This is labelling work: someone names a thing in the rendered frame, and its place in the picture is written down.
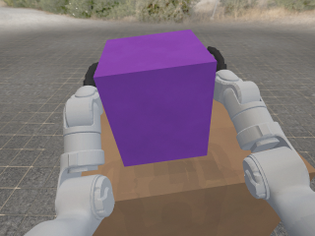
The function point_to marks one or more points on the robot left upper arm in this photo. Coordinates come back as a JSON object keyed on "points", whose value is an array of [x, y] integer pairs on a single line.
{"points": [[81, 205]]}

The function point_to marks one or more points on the carton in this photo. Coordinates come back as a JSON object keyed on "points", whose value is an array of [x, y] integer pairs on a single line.
{"points": [[157, 91]]}

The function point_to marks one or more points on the robot left hand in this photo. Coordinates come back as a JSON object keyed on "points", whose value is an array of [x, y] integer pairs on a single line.
{"points": [[89, 76]]}

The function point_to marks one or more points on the robot right hand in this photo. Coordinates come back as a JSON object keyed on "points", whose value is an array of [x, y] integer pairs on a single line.
{"points": [[218, 57]]}

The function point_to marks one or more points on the robot right upper arm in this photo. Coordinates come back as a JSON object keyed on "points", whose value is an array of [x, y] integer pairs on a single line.
{"points": [[278, 176]]}

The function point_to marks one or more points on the right robot forearm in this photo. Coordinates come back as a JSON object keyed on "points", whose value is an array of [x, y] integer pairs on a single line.
{"points": [[256, 130]]}

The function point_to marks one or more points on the left robot forearm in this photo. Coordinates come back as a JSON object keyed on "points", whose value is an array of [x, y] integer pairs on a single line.
{"points": [[82, 135]]}

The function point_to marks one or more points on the pedestal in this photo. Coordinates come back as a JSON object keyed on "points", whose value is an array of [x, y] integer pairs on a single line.
{"points": [[195, 196]]}

